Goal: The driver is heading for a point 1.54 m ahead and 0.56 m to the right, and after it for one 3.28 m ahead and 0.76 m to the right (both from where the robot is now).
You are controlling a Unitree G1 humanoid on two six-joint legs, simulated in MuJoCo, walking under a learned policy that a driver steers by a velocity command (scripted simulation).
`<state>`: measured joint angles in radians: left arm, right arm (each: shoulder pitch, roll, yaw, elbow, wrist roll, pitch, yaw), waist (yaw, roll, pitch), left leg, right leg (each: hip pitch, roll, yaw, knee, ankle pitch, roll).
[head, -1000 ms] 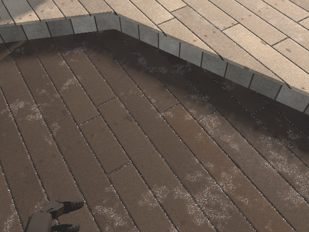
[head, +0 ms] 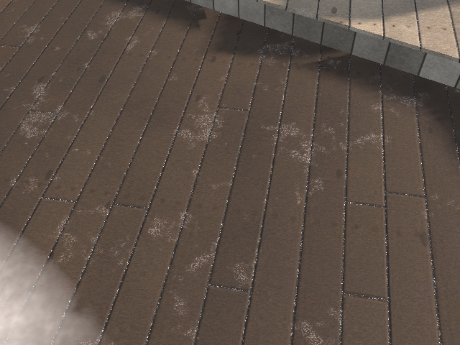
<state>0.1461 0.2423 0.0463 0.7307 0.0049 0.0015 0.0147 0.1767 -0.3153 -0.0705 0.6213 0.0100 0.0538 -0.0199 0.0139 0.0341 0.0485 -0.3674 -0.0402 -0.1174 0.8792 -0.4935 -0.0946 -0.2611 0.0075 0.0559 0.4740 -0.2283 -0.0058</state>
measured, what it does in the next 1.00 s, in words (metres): walks ahead, turning right: left foot, then right foot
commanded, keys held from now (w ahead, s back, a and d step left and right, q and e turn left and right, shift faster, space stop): shift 0.08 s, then w+shift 0.02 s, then w+e+shift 0.66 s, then w+shift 0.20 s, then w+q+shift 0.04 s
